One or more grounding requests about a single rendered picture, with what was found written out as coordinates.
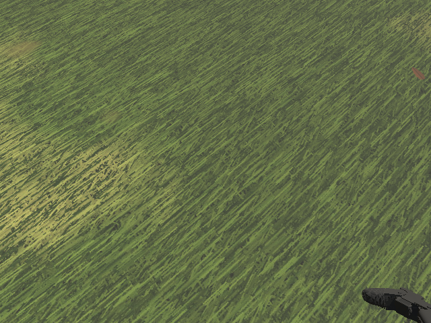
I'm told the robot right hand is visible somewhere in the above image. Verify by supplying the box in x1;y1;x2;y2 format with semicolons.
362;287;431;323

